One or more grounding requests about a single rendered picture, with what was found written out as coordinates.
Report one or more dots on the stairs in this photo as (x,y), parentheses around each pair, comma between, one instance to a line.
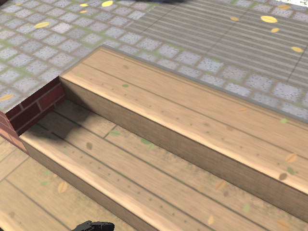
(93,159)

